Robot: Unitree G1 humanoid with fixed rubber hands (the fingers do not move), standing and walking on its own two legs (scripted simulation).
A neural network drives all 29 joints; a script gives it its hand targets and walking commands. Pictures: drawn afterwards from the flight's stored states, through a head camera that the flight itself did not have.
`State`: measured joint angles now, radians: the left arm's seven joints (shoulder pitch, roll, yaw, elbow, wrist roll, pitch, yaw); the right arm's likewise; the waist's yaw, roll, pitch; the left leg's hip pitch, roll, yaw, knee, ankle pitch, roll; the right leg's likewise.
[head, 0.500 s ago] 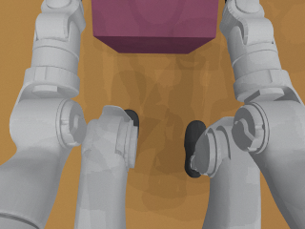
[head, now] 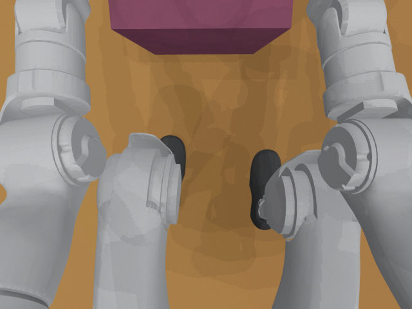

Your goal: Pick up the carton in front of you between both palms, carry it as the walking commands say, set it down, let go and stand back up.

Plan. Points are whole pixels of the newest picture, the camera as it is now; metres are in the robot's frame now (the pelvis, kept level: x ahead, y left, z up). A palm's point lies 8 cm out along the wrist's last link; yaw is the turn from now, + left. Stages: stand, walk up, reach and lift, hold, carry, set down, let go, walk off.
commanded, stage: set down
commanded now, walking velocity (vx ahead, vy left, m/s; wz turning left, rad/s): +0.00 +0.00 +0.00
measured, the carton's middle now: out of the picture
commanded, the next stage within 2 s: let go in 1.60 s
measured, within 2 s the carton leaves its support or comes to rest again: neither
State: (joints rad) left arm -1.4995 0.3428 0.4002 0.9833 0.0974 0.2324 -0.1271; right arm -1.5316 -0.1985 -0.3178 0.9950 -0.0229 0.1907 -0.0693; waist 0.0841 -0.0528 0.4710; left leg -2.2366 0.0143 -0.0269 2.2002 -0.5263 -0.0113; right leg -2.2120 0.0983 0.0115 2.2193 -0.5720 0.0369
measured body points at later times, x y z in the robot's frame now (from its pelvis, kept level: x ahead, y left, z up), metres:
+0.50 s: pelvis +0.01 +0.01 +0.00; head +0.39 +0.04 +0.22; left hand +0.54 +0.27 -0.20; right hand +0.59 -0.11 -0.19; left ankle +0.13 +0.13 -0.33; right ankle +0.12 -0.12 -0.33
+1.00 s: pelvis +0.02 +0.01 +0.09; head +0.35 +0.04 +0.38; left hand +0.56 +0.28 -0.03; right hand +0.60 -0.10 -0.03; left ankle +0.13 +0.13 -0.33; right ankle +0.12 -0.12 -0.33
